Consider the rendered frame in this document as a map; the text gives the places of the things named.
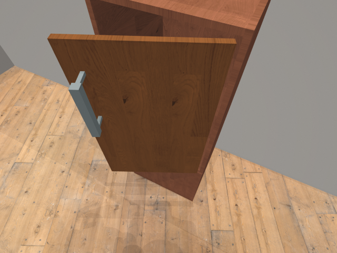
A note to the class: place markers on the handle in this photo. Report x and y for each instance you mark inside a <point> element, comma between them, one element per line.
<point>81,100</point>

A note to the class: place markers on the cupboard door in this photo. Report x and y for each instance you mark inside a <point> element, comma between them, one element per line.
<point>157,95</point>

